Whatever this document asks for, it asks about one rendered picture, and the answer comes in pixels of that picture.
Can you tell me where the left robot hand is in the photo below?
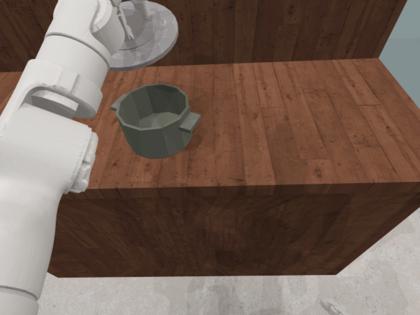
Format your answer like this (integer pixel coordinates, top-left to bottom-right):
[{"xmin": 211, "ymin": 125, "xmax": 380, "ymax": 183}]
[{"xmin": 117, "ymin": 0, "xmax": 150, "ymax": 42}]

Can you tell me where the left robot forearm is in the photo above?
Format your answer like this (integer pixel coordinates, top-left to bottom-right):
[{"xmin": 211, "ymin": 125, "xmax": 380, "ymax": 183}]
[{"xmin": 0, "ymin": 0, "xmax": 125, "ymax": 146}]

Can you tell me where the robot left upper arm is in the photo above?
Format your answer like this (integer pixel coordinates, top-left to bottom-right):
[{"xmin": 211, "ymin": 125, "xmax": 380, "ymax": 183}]
[{"xmin": 0, "ymin": 103, "xmax": 98, "ymax": 315}]

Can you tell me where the pot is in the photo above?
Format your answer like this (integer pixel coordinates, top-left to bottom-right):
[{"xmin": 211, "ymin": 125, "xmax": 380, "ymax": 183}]
[{"xmin": 110, "ymin": 83, "xmax": 201, "ymax": 159}]

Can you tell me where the table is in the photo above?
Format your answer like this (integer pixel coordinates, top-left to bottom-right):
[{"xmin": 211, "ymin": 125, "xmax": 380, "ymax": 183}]
[{"xmin": 0, "ymin": 0, "xmax": 420, "ymax": 278}]

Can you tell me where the knob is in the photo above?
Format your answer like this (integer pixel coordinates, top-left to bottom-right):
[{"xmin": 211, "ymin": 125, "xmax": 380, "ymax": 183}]
[{"xmin": 122, "ymin": 8, "xmax": 143, "ymax": 36}]

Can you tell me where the lid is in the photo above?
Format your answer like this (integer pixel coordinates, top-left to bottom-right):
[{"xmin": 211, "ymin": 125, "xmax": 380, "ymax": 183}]
[{"xmin": 109, "ymin": 1, "xmax": 179, "ymax": 72}]

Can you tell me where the right robot hand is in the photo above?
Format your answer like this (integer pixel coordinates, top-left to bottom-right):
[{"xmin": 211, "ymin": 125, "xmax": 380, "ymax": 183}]
[{"xmin": 320, "ymin": 297, "xmax": 349, "ymax": 315}]

